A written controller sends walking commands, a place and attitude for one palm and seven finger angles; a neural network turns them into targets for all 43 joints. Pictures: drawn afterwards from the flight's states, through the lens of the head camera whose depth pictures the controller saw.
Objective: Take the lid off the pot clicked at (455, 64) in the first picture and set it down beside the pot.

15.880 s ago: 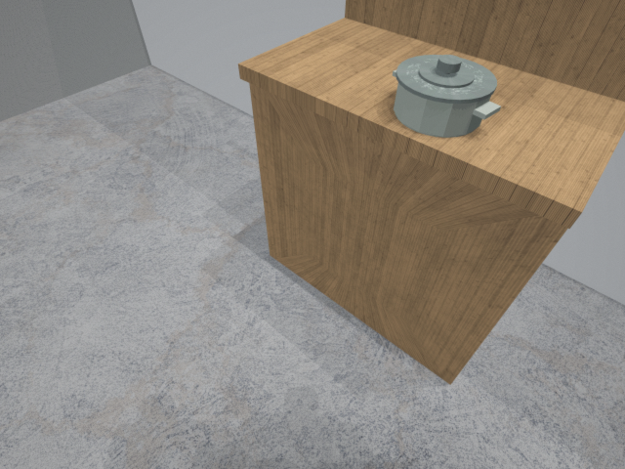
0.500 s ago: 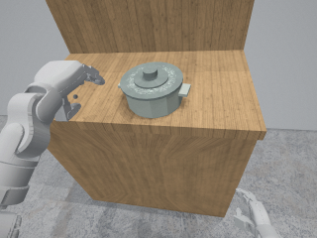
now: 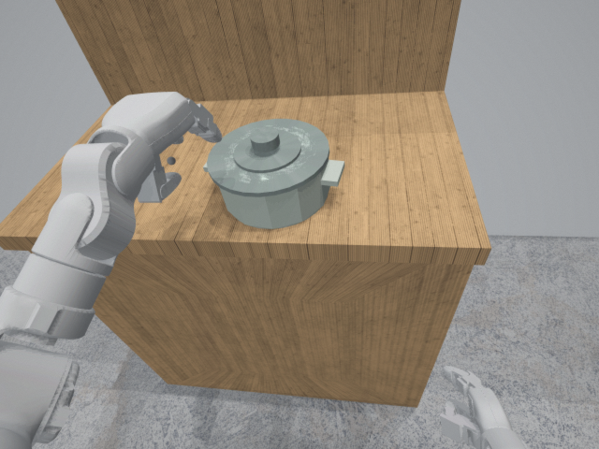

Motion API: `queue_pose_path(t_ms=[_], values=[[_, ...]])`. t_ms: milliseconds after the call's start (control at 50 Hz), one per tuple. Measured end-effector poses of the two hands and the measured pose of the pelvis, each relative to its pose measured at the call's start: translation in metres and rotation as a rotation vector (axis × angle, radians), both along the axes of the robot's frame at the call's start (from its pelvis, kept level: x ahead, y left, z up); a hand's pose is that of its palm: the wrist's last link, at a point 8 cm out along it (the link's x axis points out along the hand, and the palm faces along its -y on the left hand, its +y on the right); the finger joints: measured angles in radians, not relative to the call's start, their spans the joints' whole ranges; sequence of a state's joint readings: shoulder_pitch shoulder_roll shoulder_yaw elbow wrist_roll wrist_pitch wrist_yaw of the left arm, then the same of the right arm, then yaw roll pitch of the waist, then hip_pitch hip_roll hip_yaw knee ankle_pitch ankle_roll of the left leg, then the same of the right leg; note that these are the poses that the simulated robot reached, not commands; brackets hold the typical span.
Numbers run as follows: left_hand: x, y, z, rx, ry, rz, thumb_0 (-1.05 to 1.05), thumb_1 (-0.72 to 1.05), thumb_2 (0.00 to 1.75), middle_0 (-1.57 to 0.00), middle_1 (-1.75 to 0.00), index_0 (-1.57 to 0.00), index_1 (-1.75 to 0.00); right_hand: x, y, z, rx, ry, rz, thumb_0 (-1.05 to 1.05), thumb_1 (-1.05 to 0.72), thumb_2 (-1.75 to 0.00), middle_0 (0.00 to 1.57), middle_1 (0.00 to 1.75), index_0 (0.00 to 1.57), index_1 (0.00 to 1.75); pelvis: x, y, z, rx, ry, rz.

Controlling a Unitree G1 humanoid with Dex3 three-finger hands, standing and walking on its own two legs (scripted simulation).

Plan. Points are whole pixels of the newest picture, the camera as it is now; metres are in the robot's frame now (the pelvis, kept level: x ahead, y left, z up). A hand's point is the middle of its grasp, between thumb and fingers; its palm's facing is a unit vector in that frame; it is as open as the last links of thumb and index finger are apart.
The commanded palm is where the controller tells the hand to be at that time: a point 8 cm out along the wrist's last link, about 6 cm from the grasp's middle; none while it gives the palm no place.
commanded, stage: move the open hand above the knob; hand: left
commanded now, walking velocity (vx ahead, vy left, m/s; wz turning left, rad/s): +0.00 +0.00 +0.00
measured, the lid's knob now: (265, 139) +0.52 +0.10 +0.16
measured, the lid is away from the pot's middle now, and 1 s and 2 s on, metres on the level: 0.00 0.00 0.00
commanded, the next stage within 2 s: lower the open fingers around the knob in 1.78 s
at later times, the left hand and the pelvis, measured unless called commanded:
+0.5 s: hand (226, 129) +0.44 +0.13 +0.23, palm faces -0.11 -0.03 -0.99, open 9.8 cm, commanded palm +0.41 +0.13 +0.30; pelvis +0.02 -0.01 +0.00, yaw +0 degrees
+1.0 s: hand (253, 101) +0.50 +0.10 +0.24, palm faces -0.20 -0.04 -0.98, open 9.8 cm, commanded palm +0.47 +0.11 +0.30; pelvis +0.03 +0.00 +0.00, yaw -1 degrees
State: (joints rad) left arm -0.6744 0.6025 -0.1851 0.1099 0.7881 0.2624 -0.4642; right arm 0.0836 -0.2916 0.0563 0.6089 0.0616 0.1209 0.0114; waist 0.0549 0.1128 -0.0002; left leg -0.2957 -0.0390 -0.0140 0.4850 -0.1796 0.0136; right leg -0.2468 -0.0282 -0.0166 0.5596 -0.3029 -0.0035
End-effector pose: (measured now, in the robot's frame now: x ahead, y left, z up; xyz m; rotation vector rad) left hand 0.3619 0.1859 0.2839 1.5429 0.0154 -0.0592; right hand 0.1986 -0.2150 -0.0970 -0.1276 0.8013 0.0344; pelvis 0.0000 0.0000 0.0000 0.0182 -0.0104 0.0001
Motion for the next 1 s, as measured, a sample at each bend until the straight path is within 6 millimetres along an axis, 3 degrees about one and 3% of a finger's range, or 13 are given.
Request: queue_pose_path(t_ms=[360,600,1000], values=[[0.047,-0.043,0.003,-0.001,0.033,-0.021,0.0,-0.38,1.72,-0.9,-0.09,-0.91,-0.09,-0.005,-0.012,-0.008,0.006,0.055,-0.045,0.01,-0.91,-0.9,0.2,0.3,0.2,0.3,0.012,-0.004,0.0,0.008,0.024,-0.005],[0.077,-0.061,0.004,0.004,0.078,0.004,0.0,-0.38,1.72,-0.9,-0.09,-0.9,-0.09,-0.01,-0.022,-0.011,-0.011,0.081,-0.079,0.01,-0.91,-0.9,0.2,0.3,0.2,0.3,0.02,-0.007,0.001,0.011,0.037,-0.007],[0.126,-0.08,0.011,-0.008,0.155,0.022,0.0,-0.38,1.72,-0.9,-0.09,-0.9,-0.09,-0.047,-0.032,-0.02,-0.059,0.195,-0.164,0.01,-0.91,-0.9,0.2,0.3,0.2,0.3,0.031,0.0,0.004,0.007,0.079,-0.016]])
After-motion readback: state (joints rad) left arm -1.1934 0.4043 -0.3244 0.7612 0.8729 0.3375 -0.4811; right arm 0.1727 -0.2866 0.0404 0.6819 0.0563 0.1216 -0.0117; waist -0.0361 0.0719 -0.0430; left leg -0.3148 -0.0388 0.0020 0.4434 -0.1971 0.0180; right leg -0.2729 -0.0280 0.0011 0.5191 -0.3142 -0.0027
